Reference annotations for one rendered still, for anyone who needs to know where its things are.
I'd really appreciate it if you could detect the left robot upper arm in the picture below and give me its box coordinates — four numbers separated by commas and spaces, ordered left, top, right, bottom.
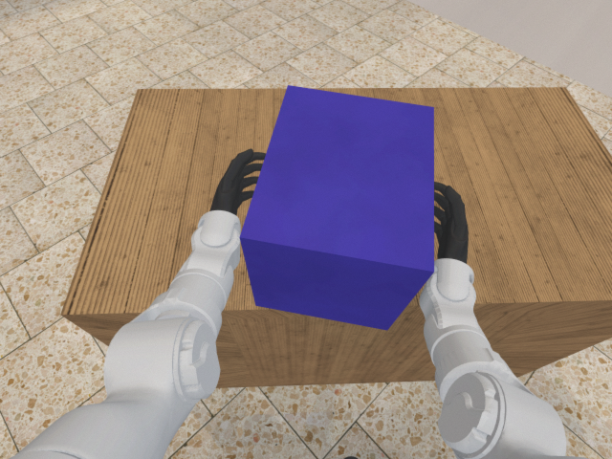
9, 317, 220, 459

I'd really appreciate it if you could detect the robot left hand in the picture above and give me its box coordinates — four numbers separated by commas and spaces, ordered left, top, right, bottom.
210, 149, 266, 215

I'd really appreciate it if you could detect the right robot upper arm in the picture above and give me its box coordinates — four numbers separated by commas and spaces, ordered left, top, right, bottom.
438, 372, 589, 459

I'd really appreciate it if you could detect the carton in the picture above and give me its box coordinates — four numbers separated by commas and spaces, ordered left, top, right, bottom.
240, 85, 434, 330

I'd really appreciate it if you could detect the robot left forearm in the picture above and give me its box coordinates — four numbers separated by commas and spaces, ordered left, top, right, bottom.
103, 210, 241, 392

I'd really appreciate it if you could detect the robot right forearm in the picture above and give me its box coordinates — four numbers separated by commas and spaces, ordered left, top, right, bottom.
419, 258, 566, 454

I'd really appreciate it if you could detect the pedestal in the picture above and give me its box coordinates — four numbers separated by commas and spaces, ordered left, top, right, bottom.
61, 87, 612, 388

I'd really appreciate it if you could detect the robot right hand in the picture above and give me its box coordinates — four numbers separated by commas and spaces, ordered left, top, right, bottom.
434, 182, 469, 264

